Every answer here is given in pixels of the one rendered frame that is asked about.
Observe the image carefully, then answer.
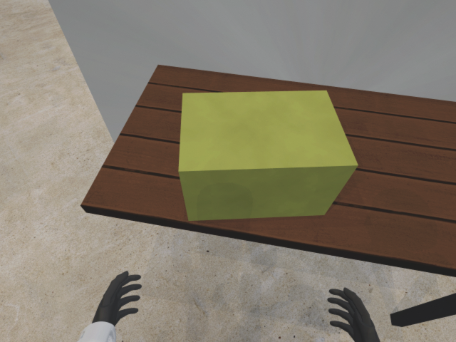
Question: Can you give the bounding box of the left robot forearm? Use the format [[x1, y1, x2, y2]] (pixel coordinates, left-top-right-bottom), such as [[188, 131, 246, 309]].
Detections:
[[77, 321, 116, 342]]

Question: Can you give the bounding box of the carton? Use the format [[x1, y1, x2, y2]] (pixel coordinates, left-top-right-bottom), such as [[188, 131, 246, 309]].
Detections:
[[178, 90, 358, 221]]

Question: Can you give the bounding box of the robot left hand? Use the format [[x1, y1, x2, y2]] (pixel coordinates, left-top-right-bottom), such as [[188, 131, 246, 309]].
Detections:
[[92, 271, 142, 326]]

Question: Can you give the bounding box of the table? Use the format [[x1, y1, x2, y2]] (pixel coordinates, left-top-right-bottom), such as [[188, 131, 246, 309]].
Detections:
[[81, 65, 456, 327]]

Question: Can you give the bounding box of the robot right hand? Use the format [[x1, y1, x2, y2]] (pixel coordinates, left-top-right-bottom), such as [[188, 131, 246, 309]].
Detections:
[[327, 287, 380, 342]]

